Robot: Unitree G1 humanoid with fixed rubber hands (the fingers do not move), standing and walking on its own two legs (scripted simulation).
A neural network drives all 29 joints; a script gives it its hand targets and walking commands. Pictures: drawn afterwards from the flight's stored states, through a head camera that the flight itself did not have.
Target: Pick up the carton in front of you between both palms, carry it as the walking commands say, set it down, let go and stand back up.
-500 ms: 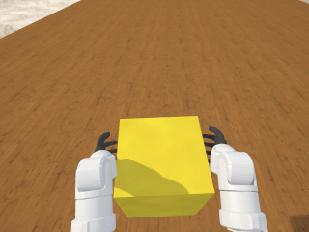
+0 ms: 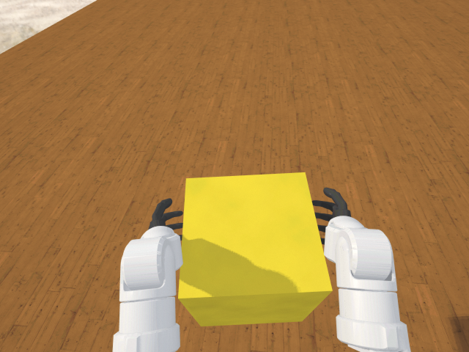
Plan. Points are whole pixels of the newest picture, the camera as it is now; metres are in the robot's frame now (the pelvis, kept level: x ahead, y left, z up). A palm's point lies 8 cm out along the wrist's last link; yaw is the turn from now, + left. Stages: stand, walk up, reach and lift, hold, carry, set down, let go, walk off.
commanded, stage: carry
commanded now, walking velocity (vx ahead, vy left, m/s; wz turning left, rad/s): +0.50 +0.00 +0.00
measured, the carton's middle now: (248, 255) +0.32 +0.00 -0.01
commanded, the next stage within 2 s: none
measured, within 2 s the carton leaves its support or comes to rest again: neither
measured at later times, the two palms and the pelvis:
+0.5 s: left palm (173, 132) +0.61 +0.16 +0.08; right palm (292, 122) +0.60 -0.12 +0.10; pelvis +0.30 +0.03 +0.01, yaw -3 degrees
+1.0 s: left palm (187, 95) +0.75 +0.14 +0.10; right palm (292, 88) +0.75 -0.14 +0.11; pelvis +0.46 +0.00 +0.02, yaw -1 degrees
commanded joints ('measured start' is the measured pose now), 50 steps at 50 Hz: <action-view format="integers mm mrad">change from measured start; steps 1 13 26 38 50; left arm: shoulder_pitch -543 -478 -590 -449 -591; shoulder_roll -1072 -1017 -1058 -1025 -1037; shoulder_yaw -655 -643 -698 -634 -649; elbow -69 -133 -183 -19 -76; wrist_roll -469 -471 -485 -435 -472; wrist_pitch -20 -16 -18 21 -4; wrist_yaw -442 -444 -424 -445 -444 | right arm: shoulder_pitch -497 -429 -467 -431 -528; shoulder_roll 1097 1069 1095 1045 1074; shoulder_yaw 697 724 668 695 686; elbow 5 -88 -74 1 8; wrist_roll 470 465 472 448 482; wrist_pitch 11 -1 0 33 15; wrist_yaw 415 376 410 413 410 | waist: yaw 22 15 -22 -12 -5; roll -112 -190 137 -92 -43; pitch -322 -173 -359 -301 -295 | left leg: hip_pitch -629 -440 203 -3 -3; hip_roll -15 -51 172 49 18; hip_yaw -134 61 -91 -8 8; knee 492 -185 -401 -194 -194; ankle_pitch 38 438 912 693 799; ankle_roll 40 23 141 12 -15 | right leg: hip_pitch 690 559 105 376 392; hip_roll -353 -211 -15 -160 -114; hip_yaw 498 113 162 175 143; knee -204 -306 87 -14 49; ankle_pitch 240 242 -350 570 642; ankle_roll -120 -31 116 81 78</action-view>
